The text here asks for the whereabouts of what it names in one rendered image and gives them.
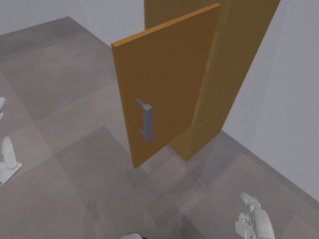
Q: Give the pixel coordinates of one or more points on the right robot hand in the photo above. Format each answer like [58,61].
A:
[259,224]

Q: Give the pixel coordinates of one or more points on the cupboard door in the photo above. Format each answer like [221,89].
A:
[163,66]

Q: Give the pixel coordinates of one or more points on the left robot hand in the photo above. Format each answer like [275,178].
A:
[9,166]

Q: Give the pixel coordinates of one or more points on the handle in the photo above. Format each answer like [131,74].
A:
[148,121]

